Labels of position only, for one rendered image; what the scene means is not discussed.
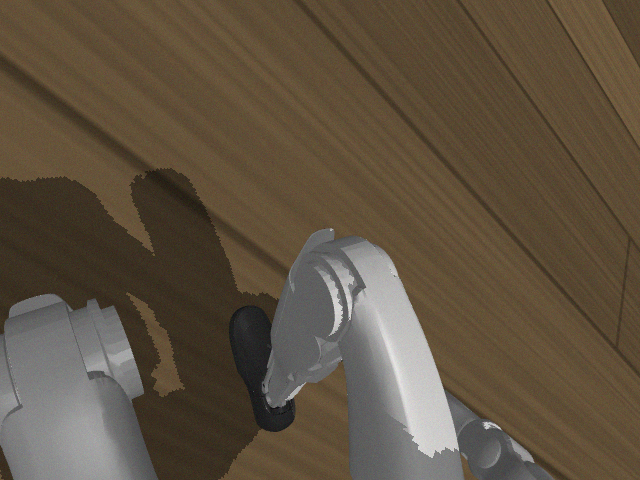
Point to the right robot foot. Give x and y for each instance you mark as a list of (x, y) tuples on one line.
[(250, 339)]

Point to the right robot hand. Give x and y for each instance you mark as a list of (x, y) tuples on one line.
[(461, 415)]

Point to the right robot arm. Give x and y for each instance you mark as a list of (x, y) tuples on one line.
[(494, 455)]

